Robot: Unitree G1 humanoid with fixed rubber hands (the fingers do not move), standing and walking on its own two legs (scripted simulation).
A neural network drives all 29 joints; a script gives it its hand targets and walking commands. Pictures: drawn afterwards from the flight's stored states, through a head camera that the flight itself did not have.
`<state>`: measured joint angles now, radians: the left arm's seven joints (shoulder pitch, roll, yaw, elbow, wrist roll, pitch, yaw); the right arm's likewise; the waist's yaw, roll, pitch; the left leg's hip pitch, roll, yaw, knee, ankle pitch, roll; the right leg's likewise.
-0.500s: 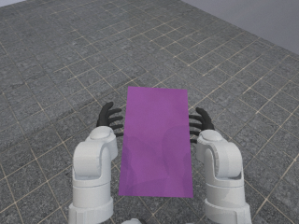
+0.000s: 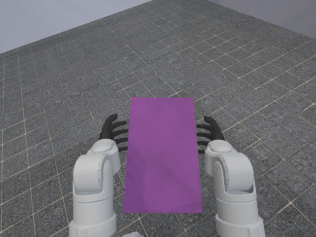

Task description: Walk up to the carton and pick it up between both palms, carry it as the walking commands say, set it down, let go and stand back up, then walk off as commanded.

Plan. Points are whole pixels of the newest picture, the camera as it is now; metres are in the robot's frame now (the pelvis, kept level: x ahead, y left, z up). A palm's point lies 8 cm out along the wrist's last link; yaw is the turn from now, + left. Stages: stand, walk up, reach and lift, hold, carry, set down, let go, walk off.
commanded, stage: carry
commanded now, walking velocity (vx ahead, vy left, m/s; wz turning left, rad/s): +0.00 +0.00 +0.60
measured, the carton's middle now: (162, 157) +0.33 -0.01 +0.01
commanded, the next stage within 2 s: none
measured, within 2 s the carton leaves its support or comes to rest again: neither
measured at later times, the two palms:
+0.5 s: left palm (15, 206) +0.21 +0.32 +0.07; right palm (118, 162) +0.29 +0.09 +0.08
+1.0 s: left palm out of the picture +0.15 +0.31 +0.11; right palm (111, 168) +0.27 +0.10 +0.08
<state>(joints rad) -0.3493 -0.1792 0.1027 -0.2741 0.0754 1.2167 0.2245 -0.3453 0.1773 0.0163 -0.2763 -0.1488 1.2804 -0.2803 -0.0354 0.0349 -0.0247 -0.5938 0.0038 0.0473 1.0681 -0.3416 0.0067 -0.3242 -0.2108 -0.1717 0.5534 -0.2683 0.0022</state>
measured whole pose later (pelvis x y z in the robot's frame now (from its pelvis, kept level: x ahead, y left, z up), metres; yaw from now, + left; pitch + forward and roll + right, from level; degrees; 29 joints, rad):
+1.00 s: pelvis -0.04 +0.06 +0.00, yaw +31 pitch +4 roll +2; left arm -0.32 -0.17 0.05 -0.29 0.06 1.21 0.24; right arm -0.32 0.17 -0.02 -0.26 -0.14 1.25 -0.24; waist 0.01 0.04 -0.03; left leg -0.57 -0.17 -0.09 0.85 -0.27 0.03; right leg -0.30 -0.06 -0.16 0.48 -0.24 -0.04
